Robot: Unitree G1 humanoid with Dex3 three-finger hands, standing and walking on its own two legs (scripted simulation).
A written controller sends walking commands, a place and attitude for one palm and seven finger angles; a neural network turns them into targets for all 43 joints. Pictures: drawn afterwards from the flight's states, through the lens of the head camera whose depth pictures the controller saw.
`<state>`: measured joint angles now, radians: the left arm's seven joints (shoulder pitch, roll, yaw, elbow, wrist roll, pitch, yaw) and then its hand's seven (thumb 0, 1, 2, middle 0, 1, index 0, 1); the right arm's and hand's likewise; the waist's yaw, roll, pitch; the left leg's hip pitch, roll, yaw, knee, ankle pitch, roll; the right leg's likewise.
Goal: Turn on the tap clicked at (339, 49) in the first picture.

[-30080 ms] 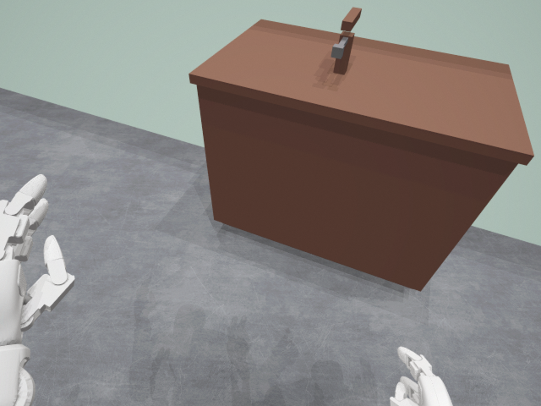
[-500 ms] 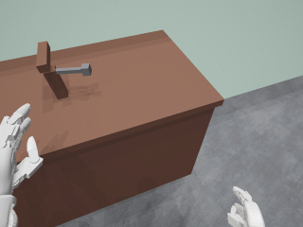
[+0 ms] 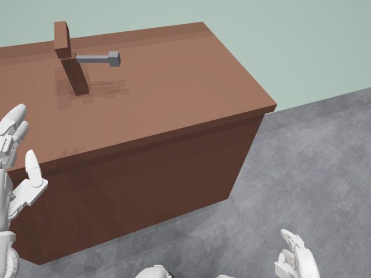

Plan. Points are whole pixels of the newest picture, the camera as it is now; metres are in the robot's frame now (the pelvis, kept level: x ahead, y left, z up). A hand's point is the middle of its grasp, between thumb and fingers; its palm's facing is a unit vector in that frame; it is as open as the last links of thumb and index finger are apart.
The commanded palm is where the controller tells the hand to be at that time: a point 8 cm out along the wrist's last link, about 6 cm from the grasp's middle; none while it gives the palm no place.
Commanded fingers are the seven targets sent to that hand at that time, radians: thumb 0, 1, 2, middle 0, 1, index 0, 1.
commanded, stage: step back with the hand held close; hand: left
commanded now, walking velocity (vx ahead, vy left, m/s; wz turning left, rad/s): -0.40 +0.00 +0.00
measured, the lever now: (114, 59) +0.60 +0.22 +0.14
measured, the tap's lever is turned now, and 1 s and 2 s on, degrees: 74 74 74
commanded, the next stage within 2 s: stop stepping back and stand still in 0.50 s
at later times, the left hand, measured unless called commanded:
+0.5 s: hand (46, 209) +0.18 +0.21 +0.18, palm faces +0.24 -0.89 -0.38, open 7.4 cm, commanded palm +0.11 +0.26 +0.19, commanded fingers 0.00 0.90 0.90 -0.20 -0.30 -0.20 -0.30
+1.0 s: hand out of the picture +0.04 +0.23 +0.17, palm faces +0.40 -0.84 -0.36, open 7.4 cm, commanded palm -0.02 +0.27 +0.19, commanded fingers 0.00 0.90 0.90 -0.20 -0.30 -0.20 -0.30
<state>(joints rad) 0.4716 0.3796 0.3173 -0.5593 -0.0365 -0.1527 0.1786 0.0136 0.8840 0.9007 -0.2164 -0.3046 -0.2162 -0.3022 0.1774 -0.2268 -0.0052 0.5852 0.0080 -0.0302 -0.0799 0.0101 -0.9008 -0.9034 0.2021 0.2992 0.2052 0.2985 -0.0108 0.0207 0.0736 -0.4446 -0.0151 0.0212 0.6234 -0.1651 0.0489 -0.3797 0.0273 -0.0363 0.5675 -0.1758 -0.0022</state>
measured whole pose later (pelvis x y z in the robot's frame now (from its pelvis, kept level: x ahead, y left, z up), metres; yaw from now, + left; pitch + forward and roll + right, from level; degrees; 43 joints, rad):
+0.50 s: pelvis -0.07 -0.01 +0.01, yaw -5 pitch +1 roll -1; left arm 0.41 0.43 0.32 -0.52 -0.07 -0.13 0.12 0.01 0.88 0.90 -0.22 -0.30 -0.22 -0.30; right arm 0.11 -0.17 0.02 0.62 0.00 -0.03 -0.07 0.01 -0.90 -0.90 0.20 0.30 0.21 0.30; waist 0.00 -0.03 0.02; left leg -0.41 -0.01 0.04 0.47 -0.09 0.06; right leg -0.22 0.05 0.06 0.62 -0.40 0.01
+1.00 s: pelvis -0.18 -0.01 +0.01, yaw +0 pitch -1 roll +1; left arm 0.46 0.34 0.32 -0.46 -0.05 -0.09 0.18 0.01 0.89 0.90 -0.21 -0.30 -0.21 -0.30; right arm 0.25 -0.24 -0.02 0.65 0.01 -0.08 -0.08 0.01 -0.90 -0.90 0.20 0.30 0.20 0.30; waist -0.03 0.00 -0.01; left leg -0.18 0.03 0.00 0.51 -0.32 -0.02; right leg -0.31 -0.01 -0.04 0.54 -0.22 -0.02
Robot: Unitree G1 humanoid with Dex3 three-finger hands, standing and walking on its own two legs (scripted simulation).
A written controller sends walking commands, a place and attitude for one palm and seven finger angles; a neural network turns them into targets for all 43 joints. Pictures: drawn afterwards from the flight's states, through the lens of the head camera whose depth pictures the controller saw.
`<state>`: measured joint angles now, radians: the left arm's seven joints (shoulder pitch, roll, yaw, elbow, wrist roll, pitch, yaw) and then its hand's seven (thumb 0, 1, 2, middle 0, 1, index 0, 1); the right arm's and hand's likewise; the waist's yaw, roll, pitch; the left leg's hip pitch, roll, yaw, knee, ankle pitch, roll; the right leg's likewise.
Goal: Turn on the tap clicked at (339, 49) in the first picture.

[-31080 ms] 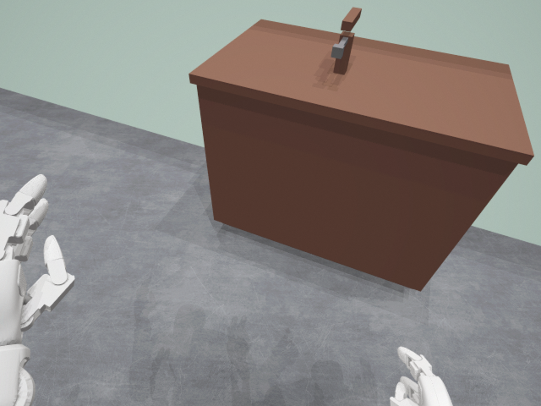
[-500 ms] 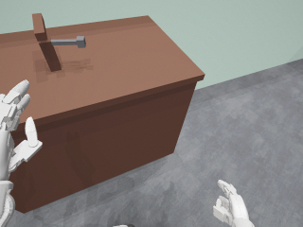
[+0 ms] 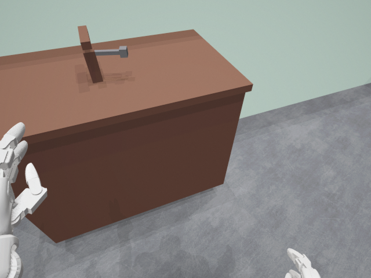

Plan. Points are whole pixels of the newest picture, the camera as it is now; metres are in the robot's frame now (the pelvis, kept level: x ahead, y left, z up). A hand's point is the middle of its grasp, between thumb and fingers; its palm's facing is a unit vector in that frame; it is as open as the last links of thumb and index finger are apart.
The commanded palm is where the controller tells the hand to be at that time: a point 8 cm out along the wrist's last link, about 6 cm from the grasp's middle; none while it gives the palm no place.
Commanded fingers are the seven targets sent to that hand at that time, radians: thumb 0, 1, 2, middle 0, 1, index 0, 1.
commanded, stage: stop stepping back and stand still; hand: left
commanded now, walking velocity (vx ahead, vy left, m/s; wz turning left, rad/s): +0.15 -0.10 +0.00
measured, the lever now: (123, 51) +0.77 +0.24 +0.13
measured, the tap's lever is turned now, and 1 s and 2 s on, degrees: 74 74 74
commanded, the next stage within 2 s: stand and check the lever's angle in 0.66 s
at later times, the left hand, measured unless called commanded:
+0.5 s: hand (39, 194) +0.21 +0.24 +0.17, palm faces +0.46 -0.80 -0.38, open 7.4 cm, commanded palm +0.15 +0.27 +0.18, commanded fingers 0.00 0.90 0.90 -0.20 -0.30 -0.20 -0.30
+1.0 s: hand (33, 202) +0.20 +0.24 +0.16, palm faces +0.43 -0.82 -0.38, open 7.4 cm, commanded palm +0.15 +0.28 +0.18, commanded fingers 0.00 0.90 0.90 -0.20 -0.30 -0.20 -0.30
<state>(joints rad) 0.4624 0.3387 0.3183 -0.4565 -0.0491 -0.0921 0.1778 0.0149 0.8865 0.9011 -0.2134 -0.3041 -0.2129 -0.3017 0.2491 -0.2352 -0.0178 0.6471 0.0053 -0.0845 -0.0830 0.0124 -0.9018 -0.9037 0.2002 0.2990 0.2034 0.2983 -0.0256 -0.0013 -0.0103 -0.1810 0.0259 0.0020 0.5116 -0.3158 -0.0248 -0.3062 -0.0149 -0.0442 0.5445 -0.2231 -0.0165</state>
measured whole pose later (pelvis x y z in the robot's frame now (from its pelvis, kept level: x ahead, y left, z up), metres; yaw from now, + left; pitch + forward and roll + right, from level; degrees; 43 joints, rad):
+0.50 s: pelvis +0.00 -0.01 +0.00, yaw +2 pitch -2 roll +0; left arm 0.44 0.34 0.34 -0.46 -0.04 -0.13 0.17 0.01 0.89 0.90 -0.21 -0.30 -0.21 -0.30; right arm 0.22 -0.20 0.01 0.62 -0.01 -0.11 -0.05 0.01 -0.90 -0.90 0.20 0.30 0.20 0.30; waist 0.00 0.03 0.04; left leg -0.20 0.04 0.00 0.56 -0.32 -0.03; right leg -0.27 0.03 -0.06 0.54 -0.23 -0.04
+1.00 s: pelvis -0.01 +0.00 +0.01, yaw +1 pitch -2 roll +0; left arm 0.47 0.33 0.31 -0.47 -0.05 -0.12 0.17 0.01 0.89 0.90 -0.21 -0.30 -0.21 -0.30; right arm 0.19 -0.20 0.01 0.59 -0.01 -0.09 -0.06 0.01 -0.90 -0.90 0.20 0.30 0.20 0.30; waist 0.01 0.02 0.04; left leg -0.18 0.03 0.02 0.47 -0.27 -0.01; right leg -0.24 0.02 -0.04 0.43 -0.16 -0.02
